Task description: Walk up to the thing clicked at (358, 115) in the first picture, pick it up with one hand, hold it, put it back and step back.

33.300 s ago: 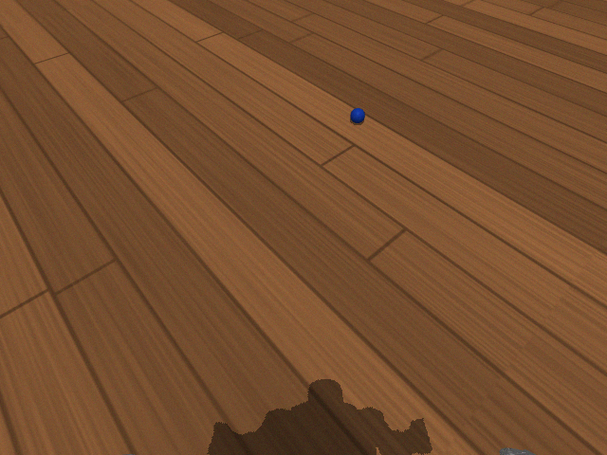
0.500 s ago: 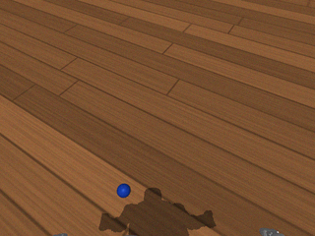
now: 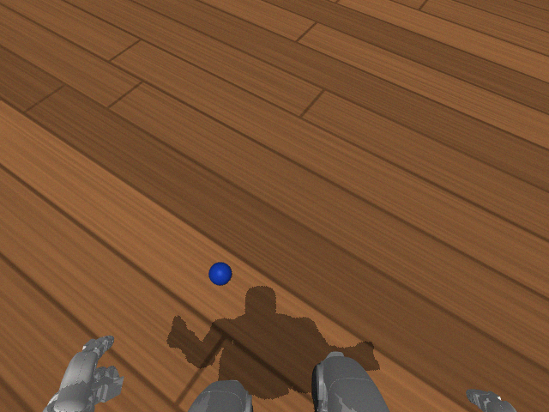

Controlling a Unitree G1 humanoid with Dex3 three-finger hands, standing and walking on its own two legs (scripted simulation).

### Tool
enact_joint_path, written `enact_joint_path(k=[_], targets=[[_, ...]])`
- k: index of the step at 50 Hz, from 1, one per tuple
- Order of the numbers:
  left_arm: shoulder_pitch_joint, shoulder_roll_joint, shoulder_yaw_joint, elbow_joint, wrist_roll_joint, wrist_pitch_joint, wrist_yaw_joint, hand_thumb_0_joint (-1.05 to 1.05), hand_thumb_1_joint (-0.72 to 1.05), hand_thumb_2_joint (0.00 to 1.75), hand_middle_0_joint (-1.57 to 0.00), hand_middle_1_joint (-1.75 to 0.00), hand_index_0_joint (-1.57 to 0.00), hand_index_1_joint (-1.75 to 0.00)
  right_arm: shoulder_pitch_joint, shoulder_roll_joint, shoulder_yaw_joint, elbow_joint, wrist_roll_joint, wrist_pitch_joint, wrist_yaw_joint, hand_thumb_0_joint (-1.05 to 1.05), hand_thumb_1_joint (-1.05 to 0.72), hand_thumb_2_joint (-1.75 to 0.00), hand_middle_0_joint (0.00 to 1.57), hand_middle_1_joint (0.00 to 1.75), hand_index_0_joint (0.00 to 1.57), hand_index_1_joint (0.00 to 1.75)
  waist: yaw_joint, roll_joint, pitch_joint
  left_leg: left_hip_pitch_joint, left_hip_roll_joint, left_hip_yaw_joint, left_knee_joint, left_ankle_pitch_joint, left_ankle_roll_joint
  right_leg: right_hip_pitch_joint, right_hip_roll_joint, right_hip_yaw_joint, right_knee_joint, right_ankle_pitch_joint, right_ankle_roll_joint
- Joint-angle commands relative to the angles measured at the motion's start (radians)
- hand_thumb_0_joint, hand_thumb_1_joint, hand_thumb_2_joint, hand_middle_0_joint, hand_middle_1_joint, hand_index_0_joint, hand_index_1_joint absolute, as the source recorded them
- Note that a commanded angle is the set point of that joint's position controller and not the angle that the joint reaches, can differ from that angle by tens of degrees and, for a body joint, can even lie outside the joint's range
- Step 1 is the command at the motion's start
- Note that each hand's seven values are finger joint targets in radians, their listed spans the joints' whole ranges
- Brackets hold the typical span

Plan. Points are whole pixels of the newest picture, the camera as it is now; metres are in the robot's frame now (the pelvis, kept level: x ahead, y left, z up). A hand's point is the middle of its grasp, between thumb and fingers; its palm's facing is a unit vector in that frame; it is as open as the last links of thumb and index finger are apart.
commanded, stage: step back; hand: left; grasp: from above
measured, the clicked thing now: (220, 273) +0.51 +0.20 -0.71
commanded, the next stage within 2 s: none
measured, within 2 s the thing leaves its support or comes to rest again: neither
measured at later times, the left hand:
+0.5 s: hand out of the picture +0.01 +0.25 -0.13, palm faces -0.10 -0.91 -0.41, open 7.4 cm
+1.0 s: hand out of the picture -0.14 +0.28 -0.14, palm faces -0.12 -0.91 -0.39, open 7.4 cm
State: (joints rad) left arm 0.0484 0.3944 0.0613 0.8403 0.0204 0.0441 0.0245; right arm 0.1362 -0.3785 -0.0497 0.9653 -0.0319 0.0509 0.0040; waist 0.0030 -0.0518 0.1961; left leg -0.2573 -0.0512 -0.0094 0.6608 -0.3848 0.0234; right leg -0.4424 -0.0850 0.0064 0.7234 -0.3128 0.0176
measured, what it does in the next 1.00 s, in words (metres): walks backwards: right foot, then left foot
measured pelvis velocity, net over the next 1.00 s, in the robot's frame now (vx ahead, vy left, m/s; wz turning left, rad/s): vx -0.26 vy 0.02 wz -0.12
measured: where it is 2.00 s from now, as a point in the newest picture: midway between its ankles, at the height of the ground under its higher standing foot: outside the picture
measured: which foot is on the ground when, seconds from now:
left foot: down 0.00-0.38, up 0.40-0.66, down 0.68-1.00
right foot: up 0.00-0.32, down 0.34-0.70, up 0.72-1.00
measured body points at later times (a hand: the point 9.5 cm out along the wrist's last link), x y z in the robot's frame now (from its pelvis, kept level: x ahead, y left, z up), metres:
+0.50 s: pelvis -0.11 +0.00 +0.01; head -0.05 -0.02 +0.45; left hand +0.01 +0.30 -0.10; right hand -0.01 -0.32 -0.12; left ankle -0.10 +0.13 -0.65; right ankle -0.10 -0.12 -0.72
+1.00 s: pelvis -0.26 +0.02 +0.01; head -0.19 +0.03 +0.45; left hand -0.13 +0.33 -0.12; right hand -0.17 -0.30 -0.09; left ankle -0.16 +0.13 -0.72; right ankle -0.32 -0.12 -0.67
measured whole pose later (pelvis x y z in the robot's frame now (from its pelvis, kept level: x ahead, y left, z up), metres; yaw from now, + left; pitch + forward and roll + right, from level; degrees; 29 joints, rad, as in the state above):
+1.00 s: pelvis -0.26 +0.02 +0.01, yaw -7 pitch -2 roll -1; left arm 0.18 0.41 0.08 0.83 0.02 0.06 0.01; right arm 0.12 -0.36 -0.04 0.82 -0.03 0.02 -0.01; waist 0.01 -0.03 0.18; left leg -0.38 0.04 0.02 0.61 -0.20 0.02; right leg -0.35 0.06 0.12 1.00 -0.51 0.03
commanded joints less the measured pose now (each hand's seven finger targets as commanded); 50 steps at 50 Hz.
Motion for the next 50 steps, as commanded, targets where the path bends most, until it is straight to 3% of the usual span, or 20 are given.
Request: enact_joint_path(k=[1,3,4,10,14,16,17,18,19,20,22,24,30,33,34,35,36,39,46,50], targets=[[-0.045,0.193,0.067,-0.068,0.002,-0.003,0.030,0.00,0.90,0.90,-0.20,-0.30,-0.20,-0.30,0.020,-0.333,-0.087,-0.098,-0.012,-0.039,-0.009,0.00,-0.90,-0.90,0.20,0.30,0.20,0.30,-0.063,0.212,-0.214,0.006,0.397,-0.426,-0.299,0.613,0.236,-0.023,0.188,0.210,0.446,-0.344,-0.037],[0.058,0.166,0.061,-0.045,-0.025,-0.005,0.025,0.00,0.90,0.90,-0.20,-0.30,-0.20,-0.30,-0.077,-0.254,-0.057,-0.124,-0.013,-0.038,-0.025,0.00,-0.90,-0.90,0.20,0.30,0.20,0.30,0.019,0.180,-0.215,0.107,0.276,-0.229,-0.219,0.703,0.167,-0.115,0.203,0.204,0.524,-0.221,-0.042],[0.095,0.175,0.064,-0.042,-0.020,-0.008,0.023,0.00,0.90,0.90,-0.20,-0.30,-0.20,-0.30,-0.068,-0.250,-0.061,-0.137,-0.006,-0.040,-0.031,0.00,-0.90,-0.90,0.20,0.30,0.20,0.30,0.024,0.209,-0.218,0.125,0.293,-0.228,-0.202,0.696,0.188,-0.109,0.189,0.191,0.543,-0.195,-0.038],[0.061,0.161,0.063,-0.082,-0.007,-0.024,0.008,0.00,0.90,0.90,-0.20,-0.30,-0.20,-0.30,0.053,-0.231,-0.065,-0.148,0.006,-0.038,-0.040,0.00,-0.90,-0.90,0.20,0.30,0.20,0.30,-0.055,0.189,-0.224,0.261,0.309,-0.214,-0.148,0.760,0.235,-0.088,0.161,0.120,0.315,-0.219,0.012],[0.145,0.150,0.064,-0.055,-0.004,-0.034,0.001,0.00,0.90,0.90,-0.20,-0.30,-0.20,-0.30,-0.002,-0.248,-0.065,-0.181,0.010,-0.026,-0.032,0.00,-0.90,-0.90,0.20,0.30,0.20,0.30,-0.027,0.218,-0.266,0.181,0.286,-0.177,-0.108,0.567,0.196,0.089,0.118,0.031,-0.024,-0.125,-0.008],[0.215,0.142,0.065,-0.016,0.006,-0.042,-0.001,0.00,0.90,0.90,-0.20,-0.30,-0.20,-0.30,-0.031,-0.254,-0.065,-0.191,0.024,-0.016,-0.028,0.00,-0.90,-0.90,0.20,0.30,0.20,0.30,0.012,0.194,-0.286,0.086,0.266,-0.152,-0.042,0.483,0.156,0.249,0.122,-0.016,-0.274,0.089,-0.031],[0.217,0.172,0.073,-0.016,0.016,-0.049,0.001,0.00,0.90,0.90,-0.20,-0.30,-0.20,-0.30,-0.022,-0.230,-0.056,-0.188,0.032,-0.014,-0.024,0.00,-0.90,-0.90,0.20,0.30,0.20,0.30,0.012,0.152,-0.288,-0.013,0.238,-0.143,-0.023,0.378,0.105,0.330,0.097,0.044,-0.288,0.182,-0.052],[0.225,0.229,0.088,-0.029,0.025,-0.056,0.002,0.00,0.90,0.90,-0.20,-0.30,-0.20,-0.30,-0.018,-0.194,-0.044,-0.199,0.036,-0.014,-0.020,0.00,-0.90,-0.90,0.20,0.30,0.20,0.30,0.009,-0.004,-0.287,-0.166,0.153,-0.100,0.085,0.189,0.048,0.385,-0.054,0.276,-0.316,0.229,-0.103],[0.161,0.338,0.106,-0.051,0.012,-0.050,-0.002,0.00,0.90,0.90,-0.20,-0.30,-0.20,-0.30,-0.075,-0.174,-0.048,-0.211,0.039,-0.009,-0.029,0.00,-0.90,-0.90,0.20,0.30,0.20,0.30,0.044,-0.246,-0.225,-0.212,-0.034,-0.017,0.324,-0.173,-0.013,0.213,-0.272,0.529,-0.391,0.336,-0.306],[0.125,0.336,0.108,-0.090,0.026,-0.059,0.000,0.00,0.90,0.90,-0.20,-0.30,-0.20,-0.30,-0.076,-0.206,-0.061,-0.198,0.030,-0.002,-0.035,0.00,-0.90,-0.90,0.20,0.30,0.20,0.30,0.043,-0.185,-0.172,-0.182,-0.017,-0.143,0.517,-0.270,-0.022,0.108,-0.335,0.600,-0.388,0.416,-0.359],[0.063,0.236,0.081,-0.107,0.002,-0.057,0.008,0.00,0.90,0.90,-0.20,-0.30,-0.20,-0.30,0.015,-0.204,-0.054,-0.158,0.048,-0.005,-0.031,0.00,-0.90,-0.90,0.20,0.30,0.20,0.30,-0.014,-0.014,-0.190,-0.206,-0.058,-0.200,0.582,-0.167,-0.023,0.185,-0.181,0.322,-0.282,0.561,-0.270],[0.054,0.215,0.082,-0.123,0.011,-0.049,0.013,0.00,0.90,0.90,-0.20,-0.30,-0.20,-0.30,0.029,-0.199,-0.043,-0.157,0.047,-0.018,-0.037,0.00,-0.90,-0.90,0.20,0.30,0.20,0.30,-0.008,-0.075,-0.208,-0.214,-0.064,-0.156,0.563,-0.130,-0.041,0.220,-0.141,0.247,-0.254,0.565,-0.241],[0.116,0.214,0.076,-0.136,0.013,-0.027,0.015,0.00,0.90,0.90,-0.20,-0.30,-0.20,-0.30,0.046,-0.186,-0.042,-0.164,0.023,-0.029,-0.032,0.00,-0.90,-0.90,0.20,0.30,0.20,0.30,0.036,-0.146,-0.242,-0.142,0.008,-0.033,0.093,-0.119,-0.040,0.346,-0.139,0.224,-0.186,0.537,-0.223],[0.077,0.211,0.064,-0.158,-0.003,-0.010,0.004,0.00,0.90,0.90,-0.20,-0.30,-0.20,-0.30,0.130,-0.188,-0.057,-0.134,0.006,-0.042,-0.025,0.00,-0.90,-0.90,0.20,0.30,0.20,0.30,-0.018,-0.088,-0.267,0.055,0.027,-0.010,-0.232,0.191,-0.010,0.220,-0.086,0.191,-0.087,0.366,-0.142],[0.107,0.178,0.054,-0.161,-0.004,-0.004,0.002,0.00,0.90,0.90,-0.20,-0.30,-0.20,-0.30,0.111,-0.250,-0.076,-0.148,-0.013,-0.046,-0.022,0.00,-0.90,-0.90,0.20,0.30,0.20,0.30,-0.008,0.068,-0.268,0.132,0.180,-0.235,-0.272,0.253,0.047,0.064,0.002,0.154,0.013,0.161,-0.086],[0.065,0.165,0.056,-0.172,-0.011,-0.007,0.009,0.00,0.90,0.90,-0.20,-0.30,-0.20,-0.30,0.049,-0.361,-0.095,-0.171,-0.006,-0.043,-0.012,0.00,-0.90,-0.90,0.20,0.30,0.20,0.30,-0.023,0.309,-0.246,0.049,0.401,-0.495,-0.340,0.362,0.196,-0.029,0.185,0.037,0.199,-0.248,-0.041],[0.006,0.201,0.076,-0.161,0.005,-0.006,0.021,0.00,0.90,0.90,-0.20,-0.30,-0.20,-0.30,0.055,-0.380,-0.102,-0.176,-0.009,-0.047,-0.012,0.00,-0.90,-0.90,0.20,0.30,0.20,0.30,-0.071,0.272,-0.218,-0.072,0.464,-0.591,-0.360,0.387,0.287,0.013,0.189,0.176,0.406,-0.363,-0.034],[0.118,0.182,0.074,-0.100,-0.017,-0.002,0.015,0.00,0.90,0.90,-0.20,-0.30,-0.20,-0.30,-0.049,-0.256,-0.067,-0.185,-0.009,-0.054,-0.031,0.00,-0.90,-0.90,0.20,0.30,0.20,0.30,0.029,0.151,-0.195,0.013,0.312,-0.288,-0.261,0.500,0.187,-0.073,0.197,0.215,0.569,-0.210,-0.044],[0.134,0.171,0.073,-0.103,0.002,-0.010,-0.003,0.00,0.90,0.90,-0.20,-0.30,-0.20,-0.30,0.037,-0.249,-0.075,-0.200,0.002,-0.051,-0.037,0.00,-0.90,-0.90,0.20,0.30,0.20,0.30,-0.033,0.201,-0.232,0.175,0.316,-0.231,-0.202,0.532,0.245,-0.046,0.156,0.126,0.344,-0.218,0.024],[0.191,0.170,0.072,-0.066,0.000,-0.016,-0.013,0.00,0.90,0.90,-0.20,-0.30,-0.20,-0.30,0.009,-0.276,-0.077,-0.220,-0.004,-0.033,-0.029,0.00,-0.90,-0.90,0.20,0.30,0.20,0.30,-0.019,0.254,-0.269,0.089,0.300,-0.213,-0.191,0.392,0.200,0.126,0.111,0.034,0.035,-0.172,0.001]])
